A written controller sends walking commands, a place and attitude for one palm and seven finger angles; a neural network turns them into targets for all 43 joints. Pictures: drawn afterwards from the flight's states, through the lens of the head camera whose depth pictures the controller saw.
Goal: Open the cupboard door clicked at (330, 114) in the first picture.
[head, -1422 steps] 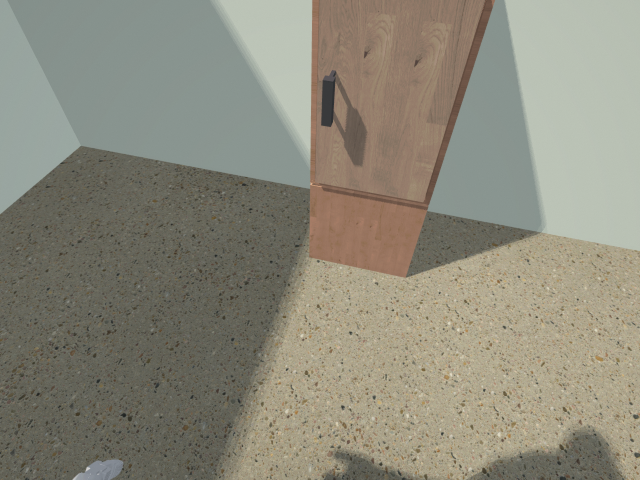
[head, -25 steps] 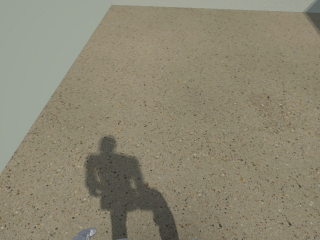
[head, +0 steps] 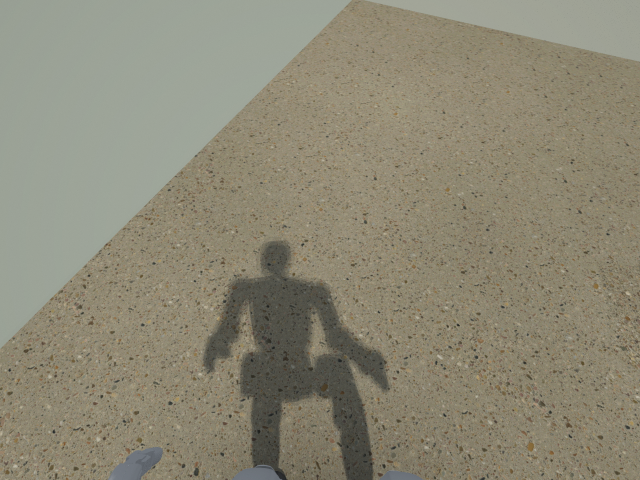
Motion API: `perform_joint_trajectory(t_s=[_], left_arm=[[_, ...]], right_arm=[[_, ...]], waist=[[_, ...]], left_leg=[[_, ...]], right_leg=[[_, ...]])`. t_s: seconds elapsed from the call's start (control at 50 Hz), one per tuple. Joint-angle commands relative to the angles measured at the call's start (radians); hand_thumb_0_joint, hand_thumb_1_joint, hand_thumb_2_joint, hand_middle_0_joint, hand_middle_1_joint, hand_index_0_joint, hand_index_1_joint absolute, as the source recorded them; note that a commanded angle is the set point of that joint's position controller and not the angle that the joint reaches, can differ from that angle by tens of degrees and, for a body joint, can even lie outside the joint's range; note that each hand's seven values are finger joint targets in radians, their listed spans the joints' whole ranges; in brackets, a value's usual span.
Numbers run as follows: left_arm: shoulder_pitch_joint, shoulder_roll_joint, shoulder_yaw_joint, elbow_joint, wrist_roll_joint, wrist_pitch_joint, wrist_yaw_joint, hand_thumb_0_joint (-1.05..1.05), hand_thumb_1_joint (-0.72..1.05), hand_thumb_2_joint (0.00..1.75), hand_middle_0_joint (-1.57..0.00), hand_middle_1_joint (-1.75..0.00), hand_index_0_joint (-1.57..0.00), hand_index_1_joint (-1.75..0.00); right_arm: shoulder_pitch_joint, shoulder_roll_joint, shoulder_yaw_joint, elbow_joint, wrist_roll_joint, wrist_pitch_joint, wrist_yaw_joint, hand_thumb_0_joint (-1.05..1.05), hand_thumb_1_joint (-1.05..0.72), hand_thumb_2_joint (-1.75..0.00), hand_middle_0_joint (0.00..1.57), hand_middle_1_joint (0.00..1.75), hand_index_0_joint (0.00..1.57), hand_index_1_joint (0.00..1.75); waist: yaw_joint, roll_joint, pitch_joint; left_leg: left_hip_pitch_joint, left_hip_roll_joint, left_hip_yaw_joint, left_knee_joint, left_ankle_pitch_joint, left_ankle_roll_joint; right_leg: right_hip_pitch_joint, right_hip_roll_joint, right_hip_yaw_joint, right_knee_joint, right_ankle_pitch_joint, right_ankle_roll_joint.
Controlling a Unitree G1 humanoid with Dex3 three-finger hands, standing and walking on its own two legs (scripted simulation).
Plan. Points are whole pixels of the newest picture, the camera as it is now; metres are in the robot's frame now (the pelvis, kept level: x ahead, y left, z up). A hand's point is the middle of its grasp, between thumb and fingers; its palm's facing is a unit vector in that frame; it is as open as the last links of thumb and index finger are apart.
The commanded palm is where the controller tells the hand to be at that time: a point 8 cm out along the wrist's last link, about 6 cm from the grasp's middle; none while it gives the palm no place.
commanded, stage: turn to face it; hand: left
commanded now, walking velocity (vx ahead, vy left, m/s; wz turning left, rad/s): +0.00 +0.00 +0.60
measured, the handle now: out of the picture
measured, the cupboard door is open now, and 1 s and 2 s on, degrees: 50 50 50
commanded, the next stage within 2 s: none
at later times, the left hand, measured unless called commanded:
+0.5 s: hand out of the picture +0.00 +0.17 -0.18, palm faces +0.37 -0.89 -0.26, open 7.4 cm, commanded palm none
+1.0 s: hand out of the picture -0.02 +0.11 -0.18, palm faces +0.63 -0.75 -0.21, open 7.4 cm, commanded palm none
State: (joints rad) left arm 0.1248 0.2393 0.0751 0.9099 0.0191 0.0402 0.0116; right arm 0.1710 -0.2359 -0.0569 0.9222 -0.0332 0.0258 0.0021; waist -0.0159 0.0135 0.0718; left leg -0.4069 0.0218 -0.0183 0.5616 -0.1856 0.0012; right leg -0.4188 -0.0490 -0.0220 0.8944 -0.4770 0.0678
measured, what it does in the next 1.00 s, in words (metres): steps on the spot, turning left: right foot, then left foot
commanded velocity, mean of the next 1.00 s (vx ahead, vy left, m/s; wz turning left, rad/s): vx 0.00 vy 0.00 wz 0.60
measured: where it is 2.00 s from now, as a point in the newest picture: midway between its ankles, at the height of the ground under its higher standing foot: outside the picture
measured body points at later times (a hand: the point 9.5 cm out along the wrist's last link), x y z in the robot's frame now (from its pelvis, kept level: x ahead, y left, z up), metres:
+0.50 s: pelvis +0.02 -0.05 -0.01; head +0.07 -0.01 +0.44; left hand -0.02 +0.22 -0.16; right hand +0.23 -0.24 -0.13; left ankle +0.00 +0.07 -0.73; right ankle +0.03 -0.18 -0.67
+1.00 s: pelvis +0.05 -0.08 -0.01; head +0.08 -0.03 +0.44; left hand -0.05 +0.15 -0.16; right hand +0.29 -0.22 -0.14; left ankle -0.02 +0.01 -0.73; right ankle +0.11 -0.19 -0.73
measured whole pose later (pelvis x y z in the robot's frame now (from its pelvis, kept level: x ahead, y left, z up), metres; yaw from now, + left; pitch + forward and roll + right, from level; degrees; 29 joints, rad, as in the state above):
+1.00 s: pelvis +0.05 -0.08 -0.01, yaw +40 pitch +1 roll +1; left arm 0.22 0.21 0.05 0.88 0.02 0.02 0.01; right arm 0.13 -0.24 -0.06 0.90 -0.01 0.05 0.04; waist -0.01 -0.05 0.11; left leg -0.30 0.01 0.08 0.58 -0.25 -0.01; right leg -0.29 -0.17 -0.22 0.69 -0.38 0.04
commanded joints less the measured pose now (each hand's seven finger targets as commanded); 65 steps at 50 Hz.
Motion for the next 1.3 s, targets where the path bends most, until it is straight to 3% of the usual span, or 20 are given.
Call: perform_joint_trajectory(t_s=[0.0,0.02,0.04,0.06,0.16,0.3,0.34,0.36,0.38,0.6,0.62,0.66,0.74,0.88,0.94,0.96,0.98,1.08,1.24,1.28], left_arm=[[0.134,0.073,0.017,-0.054,-0.007,-0.025,0.0,0.0,0.9,0.9,-0.2,-0.3,-0.2,-0.3],[0.182,0.122,0.028,-0.051,0.001,-0.033,0.005,0.0,0.9,0.9,-0.2,-0.3,-0.2,-0.3],[0.199,0.226,0.048,-0.062,0.018,-0.04,0.014,0.0,0.9,0.9,-0.2,-0.3,-0.2,-0.3],[0.14,0.25,0.037,-0.086,0.013,-0.036,0.015,0.0,0.9,0.9,-0.2,-0.3,-0.2,-0.3],[0.08,0.136,0.011,-0.09,0.009,-0.055,0.02,0.0,0.9,0.9,-0.2,-0.3,-0.2,-0.3],[0.161,0.205,0.033,-0.051,0.004,-0.054,0.014,0.0,0.9,0.9,-0.2,-0.3,-0.2,-0.3],[0.127,0.181,0.03,-0.07,-0.007,-0.051,0.008,0.0,0.9,0.9,-0.2,-0.3,-0.2,-0.3],[0.1,0.105,0.011,-0.115,-0.014,-0.045,0.0,0.0,0.9,0.9,-0.2,-0.3,-0.2,-0.3],[0.036,0.124,0.006,-0.15,-0.001,-0.027,0.011,0.0,0.9,0.9,-0.2,-0.3,-0.2,-0.3],[0.15,0.09,0.02,-0.075,-0.004,-0.021,-0.005,0.0,0.9,0.9,-0.2,-0.3,-0.2,-0.3],[0.19,0.125,0.03,-0.07,0.0,-0.029,0.0,0.0,0.9,0.9,-0.2,-0.3,-0.2,-0.3],[0.181,0.26,0.046,-0.099,0.016,-0.036,0.013,0.0,0.9,0.9,-0.2,-0.3,-0.2,-0.3],[0.005,0.134,0.014,-0.138,0.011,-0.039,0.022,0.0,0.9,0.9,-0.2,-0.3,-0.2,-0.3],[0.161,0.198,0.035,-0.067,0.009,-0.051,0.018,0.0,0.9,0.9,-0.2,-0.3,-0.2,-0.3],[0.113,0.173,0.037,-0.079,-0.006,-0.042,0.009,0.0,0.9,0.9,-0.2,-0.3,-0.2,-0.3],[0.106,0.107,0.026,-0.12,-0.013,-0.035,0.001,0.0,0.9,0.9,-0.2,-0.3,-0.2,-0.3],[0.016,0.089,0.007,-0.16,-0.003,-0.026,0.007,0.0,0.9,0.9,-0.2,-0.3,-0.2,-0.3],[0.012,0.086,0.016,-0.094,-0.004,-0.008,-0.002,0.0,0.9,0.9,-0.2,-0.3,-0.2,-0.3],[0.092,0.085,0.014,-0.088,-0.01,-0.022,-0.003,0.0,0.9,0.9,-0.2,-0.3,-0.2,-0.3],[0.186,0.183,0.039,-0.073,0.005,-0.045,0.012,0.0,0.9,0.9,-0.2,-0.3,-0.2,-0.3]], right_arm=[[-0.039,-0.206,-0.068,-0.092,0.008,0.006,-0.008,0.0,-0.9,-0.9,0.2,0.3,0.2,0.3],[-0.061,-0.17,-0.065,-0.11,0.016,0.011,-0.004,0.0,-0.9,-0.9,0.2,0.3,0.2,0.3],[-0.079,-0.099,-0.055,-0.139,0.022,0.014,0.005,0.0,-0.9,-0.9,0.2,0.3,0.2,0.3],[-0.109,-0.114,-0.056,-0.153,0.013,0.01,0.013,0.0,-0.9,-0.9,0.2,0.3,0.2,0.3],[-0.086,-0.068,-0.035,-0.101,0.019,0.021,0.026,0.0,-0.9,-0.9,0.2,0.3,0.2,0.3],[-0.096,-0.069,-0.016,-0.107,0.023,0.007,0.026,0.0,-0.9,-0.9,0.2,0.3,0.2,0.3],[0.025,-0.156,-0.041,-0.079,0.013,-0.002,0.022,0.0,-0.9,-0.9,0.2,0.3,0.2,0.3],[0.109,-0.281,-0.074,-0.071,0.006,-0.007,0.015,0.0,-0.9,-0.9,0.2,0.3,0.2,0.3],[0.163,-0.306,-0.074,-0.048,0.012,0.005,0.011,0.0,-0.9,-0.9,0.2,0.3,0.2,0.3],[-0.101,-0.214,-0.065,-0.118,0.008,0.013,-0.007,0.0,-0.9,-0.9,0.2,0.3,0.2,0.3],[-0.112,-0.185,-0.063,-0.129,0.014,0.016,-0.004,0.0,-0.9,-0.9,0.2,0.3,0.2,0.3],[-0.133,-0.106,-0.053,-0.168,0.019,0.015,0.011,0.0,-0.9,-0.9,0.2,0.3,0.2,0.3],[-0.051,-0.092,-0.05,-0.103,0.015,0.034,0.026,0.0,-0.9,-0.9,0.2,0.3,0.2,0.3],[-0.1,-0.042,-0.017,-0.105,0.027,0.009,0.027,0.0,-0.9,-0.9,0.2,0.3,0.2,0.3],[0.02,-0.117,-0.036,-0.073,0.02,-0.002,0.025,0.0,-0.9,-0.9,0.2,0.3,0.2,0.3],[0.089,-0.234,-0.066,-0.069,0.008,-0.009,0.017,0.0,-0.9,-0.9,0.2,0.3,0.2,0.3],[0.164,-0.281,-0.076,-0.043,0.008,0.001,0.008,0.0,-0.9,-0.9,0.2,0.3,0.2,0.3],[0.013,-0.192,-0.049,-0.072,0.006,-0.013,-0.021,0.0,-0.9,-0.9,0.2,0.3,0.2,0.3],[-0.046,-0.205,-0.064,-0.086,0.009,0.005,-0.012,0.0,-0.9,-0.9,0.2,0.3,0.2,0.3],[-0.06,-0.124,-0.057,-0.113,0.026,0.009,-0.004,0.0,-0.9,-0.9,0.2,0.3,0.2,0.3]], waist=[[0.039,0.134,-0.156],[0.064,0.02,-0.141],[0.082,-0.269,-0.105],[0.076,-0.293,-0.067],[0.018,-0.238,-0.072],[0.034,-0.214,-0.146],[-0.039,-0.044,-0.215],[-0.087,0.293,-0.24],[-0.101,0.177,-0.219],[0.048,0.147,-0.11],[0.074,0.058,-0.106],[0.099,-0.328,-0.08],[-0.012,-0.27,-0.053],[0.06,-0.227,-0.145],[-0.016,-0.082,-0.186],[-0.055,0.231,-0.216],[-0.093,0.252,-0.185],[-0.006,0.158,-0.108],[0.032,0.165,-0.122],[0.08,-0.113,-0.145]], left_leg=[[0.003,0.152,-0.253,-0.163,-0.04,0.104],[-0.109,0.076,-0.195,-0.059,-0.14,0.05],[-0.289,-0.066,-0.025,0.182,-0.324,-0.039],[-0.248,-0.049,-0.003,0.445,-0.403,-0.038],[-0.187,0.01,0.059,0.485,-0.284,-0.067],[0.058,-0.043,0.158,0.028,-0.158,-0.037],[0.383,0.071,0.035,-0.131,0.184,0.02],[0.534,0.379,-0.368,-0.139,0.628,0.193],[0.451,0.442,-0.376,-0.145,0.581,0.269],[-0.004,0.143,-0.246,-0.136,-0.018,0.108],[-0.094,0.084,-0.21,-0.053,-0.117,0.067],[-0.227,-0.075,-0.004,0.448,-0.427,-0.031],[-0.153,0.021,0.004,0.65,-0.267,-0.049],[-0.015,-0.028,0.139,0.119,-0.249,-0.052],[0.301,0.029,0.063,-0.144,0.081,-0.007],[0.472,0.303,-0.299,-0.157,0.453,0.132],[0.434,0.426,-0.402,-0.177,0.603,0.25],[0.257,0.226,-0.221,-0.192,0.376,0.159],[0.106,0.155,-0.259,-0.129,0.206,0.121],[-0.134,0.006,-0.139,0.119,-0.113,0.015]], right_leg=[[0.237,0.047,-0.047,-0.334,0.142,-0.014],[0.34,-0.04,0.038,-0.522,0.121,-0.042],[0.379,-0.313,0.357,-0.684,0.008,-0.145],[0.226,-0.457,0.41,-0.718,0.081,-0.225],[0.326,-0.265,0.017,-0.492,0.786,-0.173],[0.403,-0.285,-0.069,-0.324,0.967,-0.133],[0.162,-0.24,-0.14,-0.081,0.686,-0.05],[-0.144,-0.088,-0.153,0.161,-0.094,0.026],[-0.181,-0.074,-0.028,0.257,-0.211,0.013],[0.226,0.042,-0.053,-0.28,0.149,-0.004],[0.325,-0.006,-0.01,-0.43,0.177,-0.018],[0.261,-0.44,0.431,-0.705,0.05,-0.205],[0.152,-0.289,0.093,-0.595,0.323,-0.18],[0.428,-0.308,-0.031,-0.395,0.884,-0.168],[0.209,-0.263,-0.123,-0.188,0.639,-0.065],[-0.083,-0.124,-0.171,0.029,0.097,0.017],[-0.185,-0.072,-0.072,0.176,-0.211,0.019],[-0.14,-0.054,0.02,0.212,0.037,0.019],[0.184,0.046,-0.036,-0.275,0.143,-0.002],[0.44,-0.18,0.185,-0.598,0.228,-0.061]])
